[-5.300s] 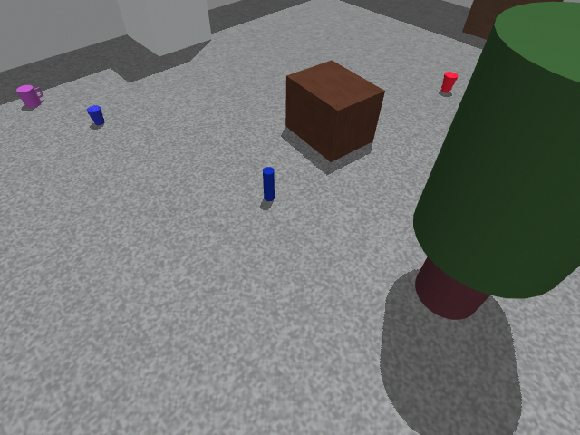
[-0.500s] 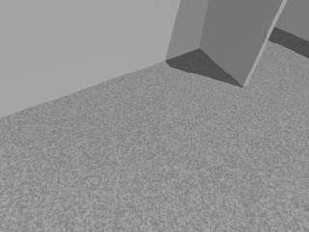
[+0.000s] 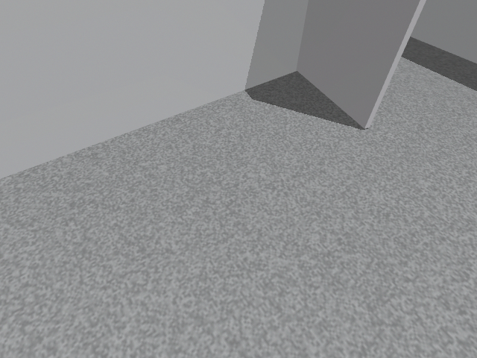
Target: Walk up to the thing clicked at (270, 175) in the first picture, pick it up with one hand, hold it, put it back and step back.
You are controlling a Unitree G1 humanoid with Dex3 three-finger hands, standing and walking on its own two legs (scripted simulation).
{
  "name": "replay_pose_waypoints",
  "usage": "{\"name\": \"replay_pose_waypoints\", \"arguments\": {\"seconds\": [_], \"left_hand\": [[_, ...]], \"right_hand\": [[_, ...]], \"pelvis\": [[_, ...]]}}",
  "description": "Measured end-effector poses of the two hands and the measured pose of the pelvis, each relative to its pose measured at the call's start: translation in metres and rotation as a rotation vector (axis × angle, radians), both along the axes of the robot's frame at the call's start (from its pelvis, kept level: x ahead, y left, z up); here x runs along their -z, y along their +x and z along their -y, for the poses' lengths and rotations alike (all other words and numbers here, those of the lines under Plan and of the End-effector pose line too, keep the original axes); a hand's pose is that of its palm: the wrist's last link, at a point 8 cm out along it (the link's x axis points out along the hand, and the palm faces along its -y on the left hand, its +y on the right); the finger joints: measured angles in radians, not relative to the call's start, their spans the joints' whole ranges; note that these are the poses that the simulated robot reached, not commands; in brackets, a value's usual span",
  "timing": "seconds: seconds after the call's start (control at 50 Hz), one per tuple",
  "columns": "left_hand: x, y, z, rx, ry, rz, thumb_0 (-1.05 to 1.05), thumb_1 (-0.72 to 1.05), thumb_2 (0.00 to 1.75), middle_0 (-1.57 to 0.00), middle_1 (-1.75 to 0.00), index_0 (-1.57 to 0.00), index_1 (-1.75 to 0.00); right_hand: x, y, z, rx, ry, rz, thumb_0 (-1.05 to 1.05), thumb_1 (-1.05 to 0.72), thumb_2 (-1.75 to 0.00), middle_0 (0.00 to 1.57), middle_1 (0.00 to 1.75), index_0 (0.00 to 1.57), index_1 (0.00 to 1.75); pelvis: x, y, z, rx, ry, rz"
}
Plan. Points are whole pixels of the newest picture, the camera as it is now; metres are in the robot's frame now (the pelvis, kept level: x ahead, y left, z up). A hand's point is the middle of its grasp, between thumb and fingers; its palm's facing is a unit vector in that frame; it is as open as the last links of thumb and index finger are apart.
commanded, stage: stand
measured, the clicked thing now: out of the picture -0.06 -1.25 -0.69
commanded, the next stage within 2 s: walk up in 1.82 s
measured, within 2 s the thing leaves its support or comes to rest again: neither
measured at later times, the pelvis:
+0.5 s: pelvis +0.02 +0.00 +0.00, yaw +0 degrees
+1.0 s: pelvis +0.02 +0.00 +0.00, yaw +0 degrees
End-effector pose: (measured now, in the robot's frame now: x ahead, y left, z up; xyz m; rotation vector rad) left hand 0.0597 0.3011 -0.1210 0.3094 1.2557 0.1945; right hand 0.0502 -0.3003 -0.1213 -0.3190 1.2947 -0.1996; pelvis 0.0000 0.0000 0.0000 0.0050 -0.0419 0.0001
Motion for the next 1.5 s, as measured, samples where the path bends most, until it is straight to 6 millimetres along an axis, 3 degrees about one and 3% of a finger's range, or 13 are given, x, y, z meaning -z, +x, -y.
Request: {"name": "replay_pose_waypoints", "arguments": {"seconds": [0.38, 1.5], "left_hand": [[-0.005, 0.026, 0.002, 0.014, 0.006, 0.039, 0.00, 0.90, 0.90, -0.20, -0.30, -0.20, -0.30], [-0.004, 0.027, 0.002, 0.015, 0.008, 0.014, 0.00, 0.90, 0.90, -0.20, -0.30, -0.20, -0.30]], "right_hand": [[-0.003, 0.037, -0.003, -0.027, 0.009, 0.066, 0.01, -0.91, -0.89, 0.20, 0.30, 0.20, 0.30], [-0.002, 0.033, -0.001, -0.017, 0.003, 0.043, 0.01, -0.91, -0.89, 0.20, 0.30, 0.20, 0.30]], "pelvis": [[-0.001, 0.013, 0.001, 0.003, -0.004, -0.004], [-0.001, 0.021, 0.001, 0.010, -0.003, -0.007]]}}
